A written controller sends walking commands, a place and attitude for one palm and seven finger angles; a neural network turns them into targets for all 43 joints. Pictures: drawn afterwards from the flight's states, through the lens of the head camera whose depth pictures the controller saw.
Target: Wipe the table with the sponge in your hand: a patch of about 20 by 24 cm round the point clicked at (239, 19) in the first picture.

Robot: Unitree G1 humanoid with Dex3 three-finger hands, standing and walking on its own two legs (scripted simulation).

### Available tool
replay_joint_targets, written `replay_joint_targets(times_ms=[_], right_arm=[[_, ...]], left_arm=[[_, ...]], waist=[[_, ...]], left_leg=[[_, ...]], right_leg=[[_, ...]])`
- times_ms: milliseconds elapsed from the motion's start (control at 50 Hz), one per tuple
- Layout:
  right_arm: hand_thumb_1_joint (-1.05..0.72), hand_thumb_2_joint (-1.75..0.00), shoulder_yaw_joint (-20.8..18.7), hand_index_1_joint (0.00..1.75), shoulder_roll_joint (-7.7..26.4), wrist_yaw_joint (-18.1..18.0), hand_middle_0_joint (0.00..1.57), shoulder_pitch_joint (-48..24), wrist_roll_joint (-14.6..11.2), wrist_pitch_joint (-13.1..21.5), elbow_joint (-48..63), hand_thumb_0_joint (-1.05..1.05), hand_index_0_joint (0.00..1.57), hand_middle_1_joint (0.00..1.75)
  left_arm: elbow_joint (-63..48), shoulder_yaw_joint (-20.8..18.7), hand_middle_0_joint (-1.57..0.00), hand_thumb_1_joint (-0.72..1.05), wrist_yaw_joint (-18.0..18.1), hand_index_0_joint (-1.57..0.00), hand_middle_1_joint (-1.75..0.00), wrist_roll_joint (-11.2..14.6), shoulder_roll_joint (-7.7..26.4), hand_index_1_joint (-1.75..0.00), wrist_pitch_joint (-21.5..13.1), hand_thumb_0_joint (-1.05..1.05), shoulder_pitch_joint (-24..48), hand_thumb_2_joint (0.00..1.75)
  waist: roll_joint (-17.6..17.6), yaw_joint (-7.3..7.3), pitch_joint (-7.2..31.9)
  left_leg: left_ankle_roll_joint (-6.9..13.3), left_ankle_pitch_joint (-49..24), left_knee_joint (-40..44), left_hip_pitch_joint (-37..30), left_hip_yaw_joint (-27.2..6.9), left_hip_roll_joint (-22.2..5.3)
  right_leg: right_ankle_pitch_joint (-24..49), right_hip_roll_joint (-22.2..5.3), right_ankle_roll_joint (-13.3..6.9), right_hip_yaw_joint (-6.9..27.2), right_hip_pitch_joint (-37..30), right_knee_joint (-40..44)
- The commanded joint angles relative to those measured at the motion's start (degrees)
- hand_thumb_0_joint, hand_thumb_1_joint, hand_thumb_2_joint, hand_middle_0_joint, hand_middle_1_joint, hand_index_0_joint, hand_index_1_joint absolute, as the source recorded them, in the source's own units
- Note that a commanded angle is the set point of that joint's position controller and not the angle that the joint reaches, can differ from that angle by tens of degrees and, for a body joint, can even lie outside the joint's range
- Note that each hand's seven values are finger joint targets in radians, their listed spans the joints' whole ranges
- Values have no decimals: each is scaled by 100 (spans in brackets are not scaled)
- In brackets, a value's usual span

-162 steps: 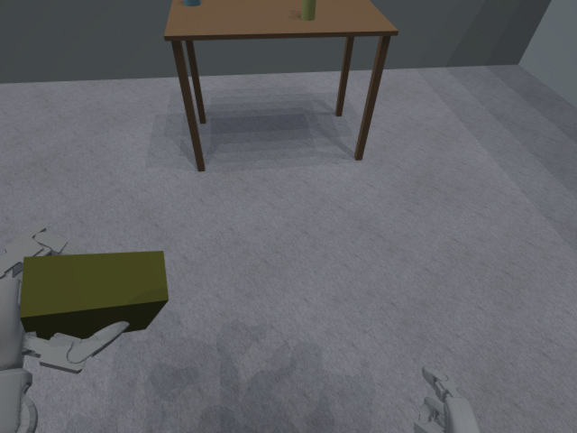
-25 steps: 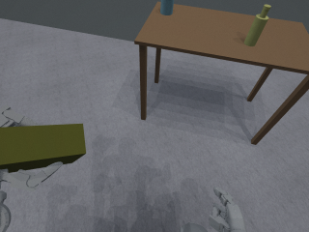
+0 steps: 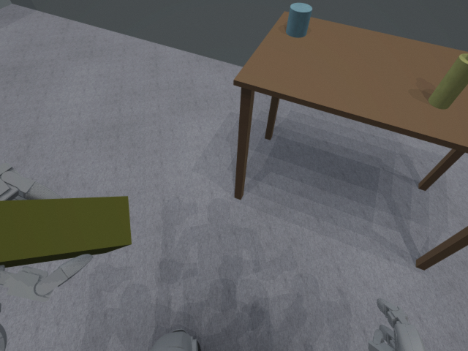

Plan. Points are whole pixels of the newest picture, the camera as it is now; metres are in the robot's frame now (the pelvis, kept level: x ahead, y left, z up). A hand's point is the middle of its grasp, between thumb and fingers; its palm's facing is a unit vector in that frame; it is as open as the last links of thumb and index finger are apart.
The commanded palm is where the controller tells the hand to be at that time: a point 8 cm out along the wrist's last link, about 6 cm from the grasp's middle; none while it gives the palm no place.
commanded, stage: walk to a spot facing it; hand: left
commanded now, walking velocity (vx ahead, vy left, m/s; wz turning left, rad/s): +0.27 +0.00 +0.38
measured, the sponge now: (80, 231) +0.22 +0.20 +0.16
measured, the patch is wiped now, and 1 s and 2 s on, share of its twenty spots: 0.00 0.00 0.00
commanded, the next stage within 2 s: turn to face it in 0.24 s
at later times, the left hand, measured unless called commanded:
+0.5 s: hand (69, 191) +0.28 +0.23 +0.16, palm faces +0.58 -0.70 -0.41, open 9.7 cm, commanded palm +0.22 +0.26 +0.18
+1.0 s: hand (176, 141) +0.38 +0.12 +0.16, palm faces +0.23 -0.81 -0.54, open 9.7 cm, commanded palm +0.32 +0.17 +0.18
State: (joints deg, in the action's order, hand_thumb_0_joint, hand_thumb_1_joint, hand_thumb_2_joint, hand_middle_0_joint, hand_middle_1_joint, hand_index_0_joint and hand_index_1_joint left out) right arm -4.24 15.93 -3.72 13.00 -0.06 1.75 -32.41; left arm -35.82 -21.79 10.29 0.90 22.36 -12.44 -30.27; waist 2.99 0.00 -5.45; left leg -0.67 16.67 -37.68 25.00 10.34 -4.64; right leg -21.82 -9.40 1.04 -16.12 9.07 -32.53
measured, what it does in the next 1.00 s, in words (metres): walks ahead: left foot, then right foot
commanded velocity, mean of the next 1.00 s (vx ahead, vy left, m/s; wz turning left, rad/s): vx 0.07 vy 0.00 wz -0.30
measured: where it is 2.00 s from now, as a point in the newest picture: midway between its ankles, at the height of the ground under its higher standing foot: outside the picture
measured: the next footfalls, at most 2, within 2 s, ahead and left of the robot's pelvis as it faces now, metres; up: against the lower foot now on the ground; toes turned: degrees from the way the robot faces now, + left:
left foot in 0.04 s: +0.13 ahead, +0.13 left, +0.00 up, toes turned +10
right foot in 0.36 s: +0.17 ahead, -0.14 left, +0.00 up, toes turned -2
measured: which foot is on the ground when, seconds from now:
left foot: up 0.00-0.02, down 0.04-0.36, up 0.38-0.64, down 0.66-1.00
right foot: down 0.00-0.04, up 0.06-0.34, down 0.36-0.68, up 0.70-0.96, down 0.98-1.00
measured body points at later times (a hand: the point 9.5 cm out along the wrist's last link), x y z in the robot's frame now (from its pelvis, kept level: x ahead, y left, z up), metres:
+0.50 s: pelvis +0.11 -0.04 +0.00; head +0.13 -0.07 +0.45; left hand +0.24 +0.27 +0.19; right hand +0.31 -0.23 -0.12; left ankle +0.08 +0.10 -0.67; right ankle +0.13 -0.14 -0.73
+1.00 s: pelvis +0.12 -0.09 -0.01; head +0.17 -0.11 +0.43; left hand +0.36 +0.16 +0.19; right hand +0.26 -0.31 -0.11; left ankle +0.13 +0.08 -0.73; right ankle +0.15 -0.17 -0.74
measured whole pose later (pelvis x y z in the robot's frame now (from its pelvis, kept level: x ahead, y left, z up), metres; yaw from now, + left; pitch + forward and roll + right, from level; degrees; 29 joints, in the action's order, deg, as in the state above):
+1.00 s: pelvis +0.12 -0.09 -0.01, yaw -8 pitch -1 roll +0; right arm 1.2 9.6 0.2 12.7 -0.9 3.4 -29.1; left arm -30.8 -21.4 7.4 1.3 24.0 -9.7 -27.2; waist -3.3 -0.5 -7.5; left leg -5.0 19.2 -38.5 14.9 15.4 -15.0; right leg -15.2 0.1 -0.3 -9.0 19.1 -35.3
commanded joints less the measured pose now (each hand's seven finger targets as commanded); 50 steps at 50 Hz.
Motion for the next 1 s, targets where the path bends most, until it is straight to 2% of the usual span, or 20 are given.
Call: replay_joint_targets(times_ms=[0,20,40,80,180,300,320,340,360,400,440,480,580,620,660,700,780,940,960,980], right_arm=[[-90,-90,-82,30,265,-75,20,-277,-8,313,900,0,20,30],[-90,-90,-39,30,316,-10,20,-349,-15,374,931,0,20,30],[-90,-90,-13,30,320,60,20,-342,-35,437,838,0,20,30],[-90,-90,-86,30,285,99,20,-555,-111,392,735,0,20,30],[-90,-90,72,30,134,157,20,-560,-68,622,634,0,20,30],[-90,-90,161,30,121,-40,20,-511,-77,599,478,0,20,30],[-90,-90,190,30,65,-61,20,-468,-81,558,449,0,20,30],[-90,-90,222,30,-93,-74,20,-420,-91,501,460,0,20,30],[-90,-90,280,30,-46,-103,20,-794,-55,565,579,0,20,30],[-90,-90,322,30,29,-69,20,-769,2,606,375,0,20,30],[-90,-90,434,30,-35,-70,20,-902,16,463,341,0,20,30],[-90,-90,427,30,-26,-96,20,-947,56,436,425,0,20,30],[-90,-90,254,30,43,-54,20,-748,36,335,775,0,20,30],[-90,-90,131,30,190,-66,20,-619,-20,269,904,0,20,30],[-90,-90,76,30,239,8,20,-483,-19,285,999,0,20,30],[-90,-90,71,30,299,148,20,-449,51,311,987,0,20,30],[-90,-90,66,30,361,330,20,-427,-29,386,1045,0,20,30],[-90,-90,122,30,307,294,20,-403,-103,439,1119,0,20,30],[-90,-90,148,30,180,295,20,-368,-145,427,1139,0,20,30],[-90,-90,213,30,28,256,20,-533,-139,417,1262,0,20,30]], left_arm=[[-1169,-736,-120,10,218,-120,-160,59,882,-160,-434,0,784,130],[-1200,-733,-120,10,211,-120,-160,104,881,-160,-530,0,829,130],[-665,-779,-120,10,94,-120,-160,13,1167,-160,-538,0,823,130],[-1013,-971,-120,10,-32,-120,-160,25,1218,-160,-493,0,819,130],[-1447,-762,-120,10,-100,-120,-160,165,766,-160,-526,0,187,130],[-304,-566,-120,10,-113,-120,-160,135,595,-160,-214,0,697,130],[-171,-494,-120,10,-108,-120,-160,75,628,-160,-152,0,963,130],[-16,-544,-120,10,-73,-120,-160,4,836,-160,-71,0,1082,130],[-67,-519,-120,10,-36,-120,-160,74,980,-160,-3,0,1350,130],[14,-445,-120,10,-70,-120,-160,76,920,-160,-113,0,1450,130],[-241,-314,-120,10,-66,-120,-160,40,803,-160,-198,0,1619,130],[-431,-317,-120,10,-9,-120,-160,-3,805,-160,-256,0,1573,130],[-967,-621,-120,10,86,-120,-160,70,938,-160,-287,0,1015,130],[-1011,-693,-120,10,82,-120,-160,116,919,-160,-308,0,1003,130],[-587,-660,-120,10,-4,-120,-160,125,798,-160,-399,0,395,130],[-801,-552,-120,10,-86,-120,-160,57,849,-160,-466,0,610,130],[-884,-303,-120,10,-170,-120,-160,60,606,-160,-283,0,622,130],[-753,-703,-120,10,-163,-120,-160,104,1009,-160,-92,0,521,130],[-833,-751,-120,10,-136,-120,-160,79,1125,-160,-128,0,624,130],[-729,-1060,-120,10,-70,-120,-160,135,1397,-160,-134,0,475,130]], waist=[[-1689,183,1702],[-2686,94,1665],[-1903,105,1437],[-1668,61,1439],[-1909,-67,1248],[-1223,-93,1098],[-663,-66,1036],[816,-64,1075],[1757,-168,843],[979,-80,662],[600,-33,898],[674,-29,1114],[105,-87,1562],[-468,-12,1654],[-2113,-114,1632],[-2128,-54,1332],[-1943,-14,1090],[-1483,-111,1233],[-468,-105,1385],[986,-199,1467]], left_leg=[[607,-1045,1270,-2649,-1279,-447],[1466,-3004,1641,-3081,-3727,-1884],[1690,-2857,1716,-2823,-4373,-2129],[1768,-1730,1620,-2401,-3608,-1945],[1102,-513,2015,-705,-1814,-1078],[723,589,1181,-475,-1497,-822],[526,922,391,-186,-1173,-508],[243,1426,-1076,526,-565,88],[44,1783,-2372,1387,-656,479],[-100,1115,-3002,1275,-1135,116],[-167,998,-2281,634,-845,72],[-163,726,-1310,72,-487,140],[-225,-321,832,-992,-174,268],[-77,-1587,1504,-1964,-505,-348],[712,-4696,1564,-2911,-1993,-2041],[887,-5358,1355,-2833,-1807,-2177],[397,-4385,1348,-2284,-378,-1657],[34,-2369,43,-1442,162,-1564],[-155,-1337,-1086,-915,315,-1116],[-398,1762,-2310,461,85,-211]], right_leg=[[1216,-145,-30,239,1142,-2702],[-1483,600,150,704,2383,-3970],[-1491,478,73,1348,2822,-4423],[-1083,155,160,1669,3138,-4538],[-139,307,225,1000,1517,-2338],[124,777,327,501,125,177],[68,454,156,922,-132,803],[-135,-605,-332,2552,-417,1488],[578,-1608,-953,4228,-491,1824],[1766,-1404,-1169,3956,-216,1622],[3374,-908,-966,2560,-107,1126],[3943,-656,-922,1994,-164,970],[3928,-475,-803,2202,-216,403],[3047,-42,-392,2064,405,-246],[-960,779,51,1382,2109,-1844],[-964,633,79,1507,2507,-2630],[48,746,135,990,1951,-1711],[1321,839,81,798,94,370],[3005,253,-190,1561,-479,638],[5533,-698,-825,3464,-974,670]])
